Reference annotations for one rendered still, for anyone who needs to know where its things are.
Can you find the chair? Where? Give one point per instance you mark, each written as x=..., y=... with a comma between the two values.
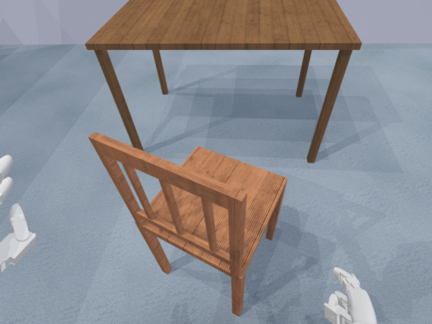
x=212, y=207

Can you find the left robot hand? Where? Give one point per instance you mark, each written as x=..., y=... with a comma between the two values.
x=15, y=245

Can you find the table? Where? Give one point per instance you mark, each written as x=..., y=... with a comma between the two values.
x=228, y=25

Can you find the right robot hand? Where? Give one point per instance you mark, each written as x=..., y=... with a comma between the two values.
x=356, y=306

